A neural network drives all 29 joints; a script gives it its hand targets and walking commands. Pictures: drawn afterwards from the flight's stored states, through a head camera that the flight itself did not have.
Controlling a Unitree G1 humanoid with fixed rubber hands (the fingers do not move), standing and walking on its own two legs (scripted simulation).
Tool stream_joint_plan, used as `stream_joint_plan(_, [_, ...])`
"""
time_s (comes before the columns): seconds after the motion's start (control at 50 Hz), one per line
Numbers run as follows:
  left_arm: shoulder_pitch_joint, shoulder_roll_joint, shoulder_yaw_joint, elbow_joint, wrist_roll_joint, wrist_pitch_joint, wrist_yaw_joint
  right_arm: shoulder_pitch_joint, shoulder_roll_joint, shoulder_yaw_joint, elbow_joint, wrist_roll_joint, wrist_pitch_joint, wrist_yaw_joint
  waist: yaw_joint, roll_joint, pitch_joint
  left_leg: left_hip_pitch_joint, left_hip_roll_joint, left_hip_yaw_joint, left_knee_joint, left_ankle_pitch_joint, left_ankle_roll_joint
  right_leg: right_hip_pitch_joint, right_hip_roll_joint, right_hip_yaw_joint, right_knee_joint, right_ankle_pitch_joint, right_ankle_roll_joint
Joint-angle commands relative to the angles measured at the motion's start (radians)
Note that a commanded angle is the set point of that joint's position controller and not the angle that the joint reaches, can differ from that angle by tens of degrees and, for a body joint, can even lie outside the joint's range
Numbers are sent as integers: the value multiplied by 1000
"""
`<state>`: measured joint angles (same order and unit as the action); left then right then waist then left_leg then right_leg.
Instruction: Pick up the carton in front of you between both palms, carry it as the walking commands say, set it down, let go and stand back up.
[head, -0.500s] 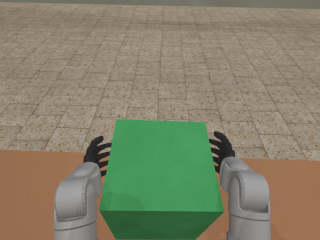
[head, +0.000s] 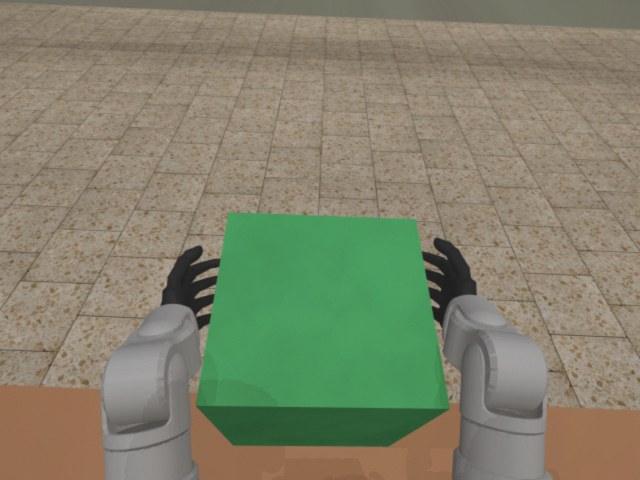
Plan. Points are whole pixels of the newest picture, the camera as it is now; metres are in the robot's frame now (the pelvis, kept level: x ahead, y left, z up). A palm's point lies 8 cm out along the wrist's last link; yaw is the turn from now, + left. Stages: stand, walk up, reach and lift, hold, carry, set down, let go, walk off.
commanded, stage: carry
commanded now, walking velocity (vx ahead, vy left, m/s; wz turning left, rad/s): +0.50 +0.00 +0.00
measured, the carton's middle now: (316, 341) +0.28 +0.00 +0.04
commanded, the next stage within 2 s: none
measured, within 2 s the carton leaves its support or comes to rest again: neither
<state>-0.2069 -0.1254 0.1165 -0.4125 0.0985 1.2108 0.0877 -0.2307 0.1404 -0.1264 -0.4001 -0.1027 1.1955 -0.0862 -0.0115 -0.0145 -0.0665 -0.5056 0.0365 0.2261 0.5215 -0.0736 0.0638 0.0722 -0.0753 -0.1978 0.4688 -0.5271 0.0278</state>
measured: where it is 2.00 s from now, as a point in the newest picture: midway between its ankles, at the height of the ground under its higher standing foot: (293, 238)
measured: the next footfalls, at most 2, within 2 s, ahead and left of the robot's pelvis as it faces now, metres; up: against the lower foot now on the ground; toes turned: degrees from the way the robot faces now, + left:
right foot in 0.48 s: +0.46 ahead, -0.07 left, +0.00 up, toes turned -6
left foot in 0.94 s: +0.79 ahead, +0.08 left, -0.07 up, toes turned +5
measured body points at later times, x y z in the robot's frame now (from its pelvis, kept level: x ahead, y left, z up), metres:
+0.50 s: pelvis +0.31 +0.00 +0.00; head +0.35 -0.01 +0.45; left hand +0.69 +0.16 +0.12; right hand +0.70 -0.14 +0.12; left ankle +0.14 +0.08 -0.70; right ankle +0.42 -0.07 -0.72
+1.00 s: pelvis +0.67 +0.02 -0.06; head +0.69 +0.04 +0.39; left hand +1.04 +0.19 +0.08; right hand +1.05 -0.12 +0.09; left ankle +0.75 +0.07 -0.78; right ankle +0.47 -0.08 -0.66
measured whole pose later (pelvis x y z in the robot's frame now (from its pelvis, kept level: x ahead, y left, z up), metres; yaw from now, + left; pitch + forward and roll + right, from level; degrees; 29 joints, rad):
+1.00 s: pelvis +0.67 +0.02 -0.06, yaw +0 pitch +3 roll -2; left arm -0.70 0.02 0.18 0.06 0.02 1.19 0.13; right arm -0.68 0.04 -0.25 -0.01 -0.11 1.19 -0.11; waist 0.03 -0.01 -0.01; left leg -0.46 -0.03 0.12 0.54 -0.16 0.12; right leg -0.26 0.04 -0.05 1.20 -0.58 -0.04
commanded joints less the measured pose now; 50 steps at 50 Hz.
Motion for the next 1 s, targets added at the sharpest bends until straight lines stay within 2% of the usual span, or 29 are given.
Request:
stream_joint_plan(0.0, [-625,-679,-702,-4,-397,28,-216,-527,642,682,70,381,36,221,-52,274,-379,741,342,-639,-174,-372,146,-553,69,13,719,295,-22])
stream_joint_plan(0.02, [-666,-673,-688,21,-402,34,-210,-555,676,689,100,410,42,220,-53,322,-358,742,370,-808,-286,-290,188,-708,112,143,888,32,-39])
stream_joint_plan(0.04, [-713,-713,-681,47,-413,35,-206,-612,700,691,95,431,43,221,-38,275,-344,707,363,-691,-243,-154,183,-749,54,206,969,56,-69])
stream_joint_plan(0.08, [-802,-772,-671,91,-422,23,-201,-726,780,708,108,470,34,227,-35,77,-334,587,300,-484,-181,40,135,-759,-8,219,921,150,-94])
stream_joint_plan(0.12, [-875,-808,-668,135,-419,8,-194,-841,825,708,128,494,20,231,-10,96,-357,509,262,-368,-202,10,102,-710,-21,195,829,228,-90])
stream_joint_plan(0.18, [-954,-828,-657,214,-418,-12,-182,-921,836,686,208,501,5,232,-8,114,-349,513,242,-295,-213,27,121,-765,-18,163,732,268,-77])
stream_joint_plan(0.3, [-1099,-872,-612,348,-441,-24,-172,-1015,843,596,374,473,-4,217,-48,131,-288,601,186,-195,-165,246,139,-833,13,86,385,376,-71])
stream_joint_plan(0.36, [-1140,-904,-574,392,-443,-21,-173,-1054,875,568,421,470,-3,213,-58,149,-255,591,147,-142,-143,364,104,-710,67,24,160,472,-86])
stream_joint_plan(0.4, [-1158,-920,-551,404,-443,-15,-178,-1067,905,559,441,470,-2,212,-38,173,-254,589,144,-126,-109,435,71,-582,91,8,48,516,-101])
stream_joint_plan(0.42, [-1150,-928,-539,417,-438,-12,-182,-1079,923,559,445,470,-1,211,7,175,-303,569,156,-87,-1,557,46,-450,100,-2,85,580,-117])
stream_joint_plan(0.44, [-1134,-934,-524,437,-431,-11,-188,-1075,939,559,455,465,1,211,53,134,-370,550,120,-31,169,582,9,-294,130,-23,9,551,-121])
stream_joint_plan(0.46, [-1107,-939,-512,453,-425,-12,-196,-1086,946,558,456,462,1,209,95,62,-407,383,84,-54,362,372,-10,-88,48,79,21,553,-120])
stream_joint_plan(0.48, [-1114,-915,-502,462,-414,-16,-198,-1084,979,558,464,458,6,207,77,-188,-534,79,0,-109,630,-58,-29,217,-207,466,102,651,-244])
stream_joint_plan(0.5, [-1087,-948,-503,480,-431,-21,-204,-1071,973,547,463,446,7,205,109,-317,-554,-153,-120,-174,833,-455,-36,304,-272,720,-22,601,-357])
stream_joint_plan(0.52, [-1119,-974,-511,431,-451,-27,-213,-1097,985,553,439,439,-1,198,100,-262,-502,-270,-60,-243,900,-449,-13,299,-266,668,-16,605,-349])
stream_joint_plan(0.54, [-1166,-1013,-537,381,-476,-33,-221,-1117,994,552,399,438,-10,189,111,-143,-468,-299,-33,-265,857,-396,-7,251,-242,599,-8,681,-322])
stream_joint_plan(0.56, [-1221,-1040,-567,320,-502,-40,-224,-1132,1006,559,362,433,-16,179,92,-71,-430,-289,-4,-263,782,-344,-4,181,-230,518,-7,742,-295])
stream_joint_plan(0.58, [-1261,-1058,-595,270,-527,-47,-223,-1130,1008,566,334,424,-20,169,85,-50,-428,-252,16,-264,710,-309,-7,132,-214,477,-15,721,-272])
stream_joint_plan(0.62, [-1259,-1055,-627,196,-550,-55,-216,-1085,998,586,289,417,-30,152,86,-64,-445,-214,17,-242,601,-296,-20,115,-192,418,-30,717,-255])
stream_joint_plan(0.68, [-1185,-1005,-658,143,-544,-59,-209,-1000,952,609,250,388,-43,134,95,-69,-437,-230,-19,-180,390,-273,-36,142,-162,350,-21,873,-261])
stream_joint_plan(0.72, [-1147,-965,-672,131,-536,-60,-210,-971,918,627,218,373,-47,130,102,-97,-451,-233,-21,-153,321,-89,-33,188,-131,285,22,981,-237])
stream_joint_plan(0.76, [-1106,-918,-673,149,-520,-58,-212,-967,878,636,196,366,-42,132,138,-97,-420,-271,-38,-125,147,125,-34,249,-58,236,66,953,-214])
stream_joint_plan(0.82, [-1051,-869,-671,222,-499,-51,-218,-943,809,624,227,349,-20,147,153,-78,-348,-57,-54,-105,-120,372,-15,104,-23,180,114,748,-191])
stream_joint_plan(0.86, [-1054,-854,-661,280,-492,-44,-223,-947,766,598,269,338,-2,162,117,-98,-315,81,-33,-120,-144,416,14,8,-33,177,186,690,-172])
stream_joint_plan(0.9, [-1093,-851,-649,332,-486,-35,-227,-928,732,560,330,337,12,175,-14,-57,-349,382,-7,-100,-176,391,16,-132,-12,140,444,714,-130])
stream_joint_plan(0.92, [-1120,-844,-633,360,-480,-33,-226,-940,710,537,350,335,17,183,-52,51,-357,548,60,-169,-106,377,-14,-306,28,141,656,478,-111])
stream_joint_plan(0.94, [-1148,-853,-627,397,-480,-18,-222,-954,683,509,416,329,23,187,9,278,-403,793,233,-356,128,834,39,-579,106,149,811,-72,-86])
stream_joint_plan(0.96, [-1137,-847,-604,433,-479,-5,-211,-944,691,493,481,337,30,189,-30,341,-495,929,339,-585,91,561,186,-743,122,211,973,-106,-69])
stream_joint_plan(0.98, [-1159,-860,-590,419,-482,1,-202,-947,731,499,492,365,28,195,-60,316,-494,881,361,-733,-48,151,250,-845,111,218,1019,-63,-64])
